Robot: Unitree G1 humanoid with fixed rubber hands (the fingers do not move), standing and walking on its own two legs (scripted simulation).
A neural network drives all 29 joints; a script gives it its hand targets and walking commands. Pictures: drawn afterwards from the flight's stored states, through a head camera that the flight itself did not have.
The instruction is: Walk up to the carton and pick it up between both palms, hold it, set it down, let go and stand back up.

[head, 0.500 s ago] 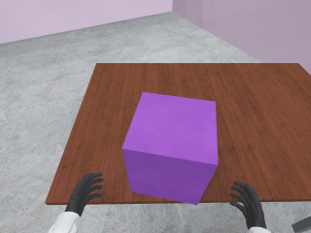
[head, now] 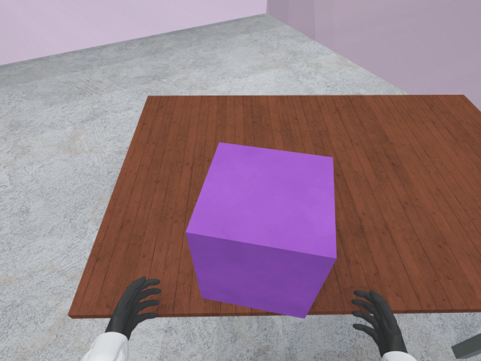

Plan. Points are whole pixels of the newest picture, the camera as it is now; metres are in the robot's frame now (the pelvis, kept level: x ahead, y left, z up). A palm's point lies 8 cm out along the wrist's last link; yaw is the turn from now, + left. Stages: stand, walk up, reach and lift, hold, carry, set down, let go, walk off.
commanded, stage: set down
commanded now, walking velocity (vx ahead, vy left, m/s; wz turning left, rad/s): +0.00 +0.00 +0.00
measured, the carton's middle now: (262, 232) +0.35 -0.01 -0.01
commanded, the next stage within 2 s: let go in 0.92 s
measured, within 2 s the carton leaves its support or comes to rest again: neither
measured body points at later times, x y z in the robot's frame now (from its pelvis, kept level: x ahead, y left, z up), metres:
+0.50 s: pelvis +0.01 +0.00 +0.00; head +0.01 +0.01 +0.45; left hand +0.20 +0.22 -0.06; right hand +0.19 -0.22 -0.07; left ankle +0.01 +0.10 -0.74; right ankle -0.01 -0.12 -0.74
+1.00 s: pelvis +0.01 +0.00 +0.00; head +0.00 +0.01 +0.45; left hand +0.20 +0.22 -0.06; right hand +0.19 -0.22 -0.06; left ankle +0.01 +0.10 -0.74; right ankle -0.01 -0.12 -0.74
